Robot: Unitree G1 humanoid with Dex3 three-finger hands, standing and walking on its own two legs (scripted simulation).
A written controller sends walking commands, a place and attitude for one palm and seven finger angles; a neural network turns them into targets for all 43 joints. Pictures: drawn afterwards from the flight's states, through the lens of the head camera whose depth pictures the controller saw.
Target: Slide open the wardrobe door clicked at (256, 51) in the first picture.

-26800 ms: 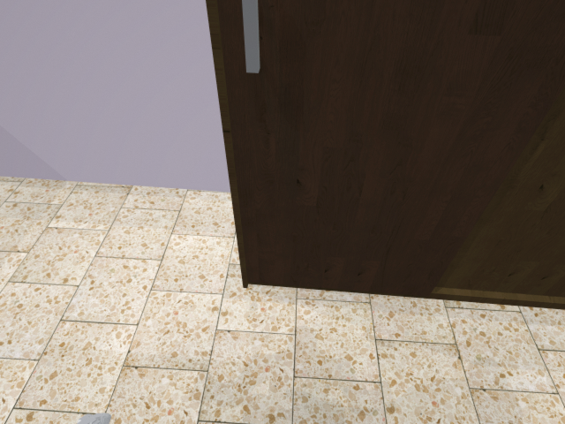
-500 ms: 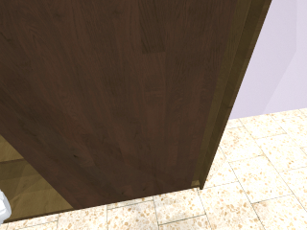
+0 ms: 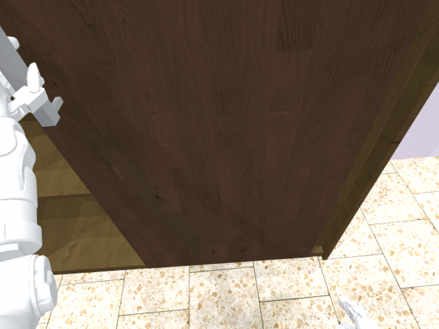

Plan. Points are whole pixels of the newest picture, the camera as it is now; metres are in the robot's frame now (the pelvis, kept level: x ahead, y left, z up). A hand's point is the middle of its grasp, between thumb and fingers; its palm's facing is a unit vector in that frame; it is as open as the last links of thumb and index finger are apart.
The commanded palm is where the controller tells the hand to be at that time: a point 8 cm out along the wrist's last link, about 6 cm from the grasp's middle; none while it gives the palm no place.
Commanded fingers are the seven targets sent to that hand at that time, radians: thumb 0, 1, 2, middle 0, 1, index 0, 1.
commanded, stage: stop walking and hold the door there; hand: left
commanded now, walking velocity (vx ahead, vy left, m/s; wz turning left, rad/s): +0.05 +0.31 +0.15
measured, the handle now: (23, 64) +0.44 +0.34 +0.28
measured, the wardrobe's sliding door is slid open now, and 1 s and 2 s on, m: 0.62 0.62 0.62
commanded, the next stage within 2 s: loosen the grip on the handle in 1.30 s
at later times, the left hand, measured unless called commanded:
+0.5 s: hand (37, 92) +0.40 +0.31 +0.25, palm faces +0.34 -0.94 -0.08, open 7.2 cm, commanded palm +0.37 +0.33 +0.22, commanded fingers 0.00 0.90 0.90 -0.45 -1.40 -0.45 -1.40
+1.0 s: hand (39, 93) +0.40 +0.31 +0.25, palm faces +0.37 -0.93 -0.07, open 7.2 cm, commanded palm +0.37 +0.32 +0.22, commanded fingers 0.00 0.90 0.90 -0.45 -1.40 -0.45 -1.40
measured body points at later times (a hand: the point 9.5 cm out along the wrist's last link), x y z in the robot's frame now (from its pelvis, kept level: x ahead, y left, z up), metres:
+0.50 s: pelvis +0.00 +0.10 -0.01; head +0.09 +0.09 +0.43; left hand +0.38 +0.36 +0.25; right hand +0.20 -0.08 -0.14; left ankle +0.04 +0.26 -0.72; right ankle -0.01 -0.02 -0.73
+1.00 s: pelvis +0.01 +0.09 +0.00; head +0.06 +0.08 +0.44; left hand +0.37 +0.35 +0.26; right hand +0.21 -0.14 -0.10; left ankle +0.02 +0.22 -0.73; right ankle +0.01 -0.04 -0.73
